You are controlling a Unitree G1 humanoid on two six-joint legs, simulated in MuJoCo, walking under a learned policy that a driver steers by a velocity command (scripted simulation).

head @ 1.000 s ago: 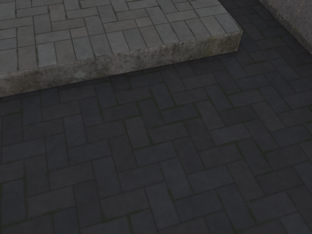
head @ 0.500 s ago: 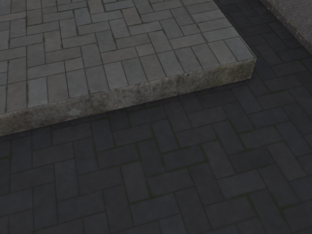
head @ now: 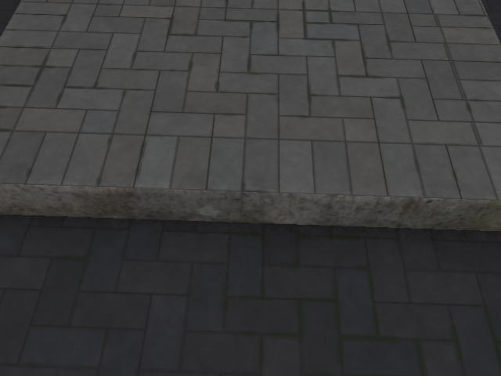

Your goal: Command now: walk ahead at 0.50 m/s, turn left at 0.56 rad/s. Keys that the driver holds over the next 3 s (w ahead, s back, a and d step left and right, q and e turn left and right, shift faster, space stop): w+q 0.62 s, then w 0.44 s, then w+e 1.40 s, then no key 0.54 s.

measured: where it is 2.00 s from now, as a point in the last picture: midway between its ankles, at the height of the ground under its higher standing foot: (172, 123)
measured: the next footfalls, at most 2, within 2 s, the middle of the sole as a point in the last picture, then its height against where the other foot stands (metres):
right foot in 0.40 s outside the picture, level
left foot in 0.90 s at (183, 323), level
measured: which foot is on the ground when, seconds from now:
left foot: down 0.00-0.42, up 0.44-0.88, down 0.90-1.00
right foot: up 0.00-0.38, down 0.40-0.90, up 0.92-1.00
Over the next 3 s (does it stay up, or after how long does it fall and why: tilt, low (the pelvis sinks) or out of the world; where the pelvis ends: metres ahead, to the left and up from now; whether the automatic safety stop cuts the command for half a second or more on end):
stays up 1.55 0.15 0.17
